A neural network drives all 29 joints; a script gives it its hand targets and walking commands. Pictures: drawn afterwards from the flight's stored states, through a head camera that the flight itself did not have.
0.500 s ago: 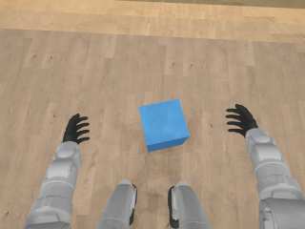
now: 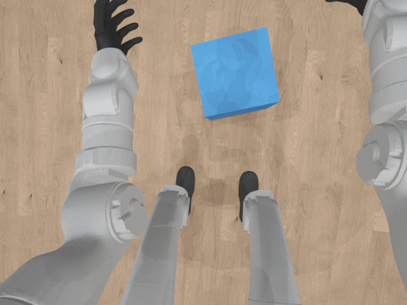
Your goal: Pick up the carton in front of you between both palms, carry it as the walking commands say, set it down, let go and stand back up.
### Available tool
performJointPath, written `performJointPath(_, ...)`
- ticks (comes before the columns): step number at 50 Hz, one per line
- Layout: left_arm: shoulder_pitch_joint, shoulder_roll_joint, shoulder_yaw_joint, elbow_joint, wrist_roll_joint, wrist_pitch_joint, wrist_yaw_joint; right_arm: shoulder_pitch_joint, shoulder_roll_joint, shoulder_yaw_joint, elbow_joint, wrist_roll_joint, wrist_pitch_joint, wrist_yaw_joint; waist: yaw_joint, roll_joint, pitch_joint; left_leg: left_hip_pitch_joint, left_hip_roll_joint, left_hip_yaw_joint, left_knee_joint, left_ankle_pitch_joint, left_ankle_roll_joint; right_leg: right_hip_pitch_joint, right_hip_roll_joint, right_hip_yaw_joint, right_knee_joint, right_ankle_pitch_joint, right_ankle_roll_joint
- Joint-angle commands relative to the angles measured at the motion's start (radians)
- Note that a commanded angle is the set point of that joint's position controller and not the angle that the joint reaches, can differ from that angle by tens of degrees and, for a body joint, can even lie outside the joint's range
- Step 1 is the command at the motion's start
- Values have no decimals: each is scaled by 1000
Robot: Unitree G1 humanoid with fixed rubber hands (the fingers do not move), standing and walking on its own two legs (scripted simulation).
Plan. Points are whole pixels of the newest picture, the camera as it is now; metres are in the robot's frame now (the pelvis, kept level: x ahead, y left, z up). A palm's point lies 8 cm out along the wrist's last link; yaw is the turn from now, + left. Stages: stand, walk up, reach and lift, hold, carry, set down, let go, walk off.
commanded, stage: reach and lift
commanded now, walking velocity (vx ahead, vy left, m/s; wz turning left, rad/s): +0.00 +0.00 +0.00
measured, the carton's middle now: (234, 81) +0.53 -0.02 -0.53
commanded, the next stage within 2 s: none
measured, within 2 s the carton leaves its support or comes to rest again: leaves its support in 1.74 s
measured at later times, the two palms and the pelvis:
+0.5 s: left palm (154, 81) +0.49 +0.18 -0.32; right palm (311, 56) +0.56 -0.19 -0.33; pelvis +0.00 +0.01 -0.15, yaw +4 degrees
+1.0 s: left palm (167, 85) +0.50 +0.18 -0.46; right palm (290, 68) +0.56 -0.18 -0.47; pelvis -0.03 +0.01 -0.28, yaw +5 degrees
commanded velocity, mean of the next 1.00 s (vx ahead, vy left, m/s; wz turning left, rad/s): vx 0.00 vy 0.00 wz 0.00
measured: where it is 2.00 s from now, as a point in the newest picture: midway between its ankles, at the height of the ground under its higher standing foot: (214, 203)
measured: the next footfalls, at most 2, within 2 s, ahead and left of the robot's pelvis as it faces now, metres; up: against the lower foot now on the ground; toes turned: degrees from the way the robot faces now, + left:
none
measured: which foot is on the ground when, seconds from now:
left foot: down 0.00-1.00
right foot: down 0.00-1.00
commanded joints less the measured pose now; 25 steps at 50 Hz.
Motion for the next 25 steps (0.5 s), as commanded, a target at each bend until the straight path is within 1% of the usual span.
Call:
performJointPath(1, -121, 71, 26, -134, 23, -49, -14, -250, -74, -33, -128, -33, -31, -6, 19, -227, -1164, 270, -114, 138, -31, 274, -17, 920, 19, -14, -47, 521, 41)
performJointPath(3, -91, 50, 35, -133, 37, -78, -26, -222, -37, -54, -149, -49, -50, -11, 10, -230, -1146, 201, -118, 129, -20, 318, -16, 922, 14, -2, -18, 640, 39)
performJointPath(5, -65, 32, 45, -122, 52, -107, -36, -190, -2, -77, -160, -62, -69, -17, -1, -225, -1117, 122, -117, 120, 1, 340, -19, 894, 9, 11, 14, 726, 37)
performJointPath(7, -44, 19, 55, -102, 67, -134, -42, -155, 27, -97, -156, -70, -87, -26, -11, -210, -1087, 45, -115, 111, 37, 339, -24, 832, 4, 23, 52, 763, 35)
performJointPath(8, -35, 15, 59, -88, 73, -145, -44, -136, 36, -105, -148, -73, -95, -32, -16, -199, -1073, 16, -114, 106, 61, 330, -27, 782, 3, 27, 73, 756, 35)
performJointPath(10, -25, 12, 67, -58, 83, -163, -46, -103, 42, -113, -124, -71, -109, -43, -24, -169, -1048, -14, -113, 99, 122, 308, -33, 640, 8, 26, 122, 697, 35)
performJointPath(12, -25, 13, 68, -34, 83, -176, -44, -83, 37, -109, -104, -58, -121, -55, -30, -135, -1025, -29, -110, 97, 198, 294, -43, 481, 15, 19, 181, 608, 34)
performJointPath(14, -36, 19, 52, -17, 68, -184, -38, -81, 21, -92, -92, -38, -132, -69, -37, -112, -1028, -39, -106, 95, 280, 295, -49, 355, 17, 9, 249, 529, 35)
performJointPath(16, -54, 29, 24, -5, 39, -187, -28, -94, -6, -68, -90, -11, -140, -81, -43, -105, -1056, -35, -103, 90, 362, 308, -51, 263, 17, -4, 322, 475, 37)
performJointPath(19, -104, 61, -35, 0, -24, -187, -6, -149, -64, -9, -108, 53, -150, -97, -49, -116, -1142, 3, -103, 83, 480, 341, -44, 176, 17, -25, 430, 424, 41)
performJointPath(21, -150, 90, -80, -3, -74, -182, 11, -204, -109, 43, -121, 107, -152, -107, -50, -131, -1210, 21, -104, 83, 553, 342, -40, 156, 13, -35, 497, 393, 43)
performJointPath(22, -176, 105, -101, -4, -98, -177, 20, -236, -130, 70, -127, 135, -152, -111, -50, -142, -1241, 24, -104, 84, 586, 330, -38, 151, 11, -39, 527, 372, 45)
performJointPath(23, -204, 123, -110, -5, -119, -172, 28, -274, -152, 102, -133, 164, -150, -116, -44, -159, -1267, -10, -104, 95, 617, 274, -36, 176, 6, -34, 549, 335, 44)
performJointPath(25, -254, 149, -148, -3, -162, -160, 42, -335, -174, 150, -141, 205, -137, -117, -43, -190, -1297, -49, -103, 103, 661, 236, -33, 206, 0, -40, 607, 315, 49)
